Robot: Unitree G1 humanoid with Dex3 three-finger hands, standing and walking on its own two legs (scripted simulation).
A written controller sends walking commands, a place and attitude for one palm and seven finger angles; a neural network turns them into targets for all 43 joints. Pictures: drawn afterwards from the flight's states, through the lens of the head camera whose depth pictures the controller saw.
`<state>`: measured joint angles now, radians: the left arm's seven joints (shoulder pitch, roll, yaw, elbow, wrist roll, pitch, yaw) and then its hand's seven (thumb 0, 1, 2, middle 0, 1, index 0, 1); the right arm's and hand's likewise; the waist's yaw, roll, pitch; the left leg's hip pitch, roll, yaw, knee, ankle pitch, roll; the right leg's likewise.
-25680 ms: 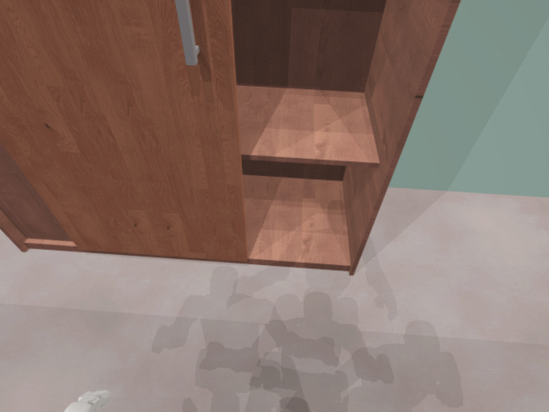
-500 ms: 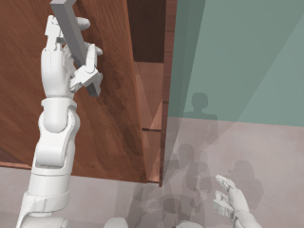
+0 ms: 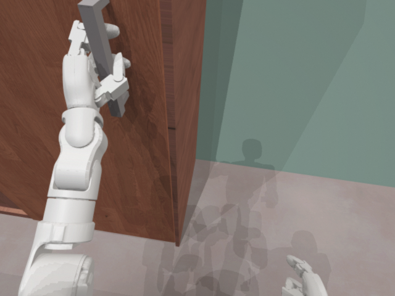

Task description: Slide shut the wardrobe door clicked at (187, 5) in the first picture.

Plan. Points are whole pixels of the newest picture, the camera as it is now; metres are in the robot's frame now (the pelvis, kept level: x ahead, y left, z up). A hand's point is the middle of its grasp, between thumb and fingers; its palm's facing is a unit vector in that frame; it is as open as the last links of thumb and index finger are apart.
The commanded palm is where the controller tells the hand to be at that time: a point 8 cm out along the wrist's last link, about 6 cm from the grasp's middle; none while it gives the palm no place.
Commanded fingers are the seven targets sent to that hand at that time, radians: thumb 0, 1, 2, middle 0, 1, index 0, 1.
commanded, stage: step sideways, sliding the door along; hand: left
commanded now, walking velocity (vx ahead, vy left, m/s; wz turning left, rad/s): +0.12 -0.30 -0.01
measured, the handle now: (111, 61) +0.42 +0.21 +0.25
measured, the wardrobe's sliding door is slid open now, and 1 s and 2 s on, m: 0.00 0.00 0.00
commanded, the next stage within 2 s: stop walking and hold the door there in 0.60 s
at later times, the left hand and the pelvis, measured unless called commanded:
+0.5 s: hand (124, 76) +0.39 +0.18 +0.24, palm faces +0.54 -0.84 -0.08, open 6.7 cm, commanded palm +0.35 +0.15 +0.25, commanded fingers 0.00 0.90 0.90 -0.45 -1.40 -0.45 -1.40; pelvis +0.05 -0.10 +0.01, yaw +4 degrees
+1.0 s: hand (120, 77) +0.39 +0.19 +0.24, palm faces +0.46 -0.87 -0.15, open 6.7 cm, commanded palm +0.34 +0.21 +0.23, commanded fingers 0.00 0.90 0.90 -0.45 -1.40 -0.45 -1.40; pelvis +0.06 -0.07 +0.00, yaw -2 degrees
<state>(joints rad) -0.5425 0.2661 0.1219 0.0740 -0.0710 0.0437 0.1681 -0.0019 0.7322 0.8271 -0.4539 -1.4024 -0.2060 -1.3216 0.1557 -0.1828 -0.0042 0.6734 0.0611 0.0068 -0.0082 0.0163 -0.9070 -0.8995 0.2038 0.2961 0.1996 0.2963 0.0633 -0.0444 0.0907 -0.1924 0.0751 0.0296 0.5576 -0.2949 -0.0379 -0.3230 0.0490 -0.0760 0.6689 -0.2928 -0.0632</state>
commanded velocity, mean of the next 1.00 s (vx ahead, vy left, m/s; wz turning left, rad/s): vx -0.14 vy -0.19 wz -0.06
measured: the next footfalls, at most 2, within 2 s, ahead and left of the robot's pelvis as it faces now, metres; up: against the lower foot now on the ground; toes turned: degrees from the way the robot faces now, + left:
right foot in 0.18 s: +0.13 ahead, -0.17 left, +0.00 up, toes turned +1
left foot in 0.90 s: +0.10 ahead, +0.08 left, +0.00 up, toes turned +1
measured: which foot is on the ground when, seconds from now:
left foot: down 0.00-0.74, up 0.76-0.88, down 0.90-1.00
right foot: up 0.00-0.16, down 0.18-1.00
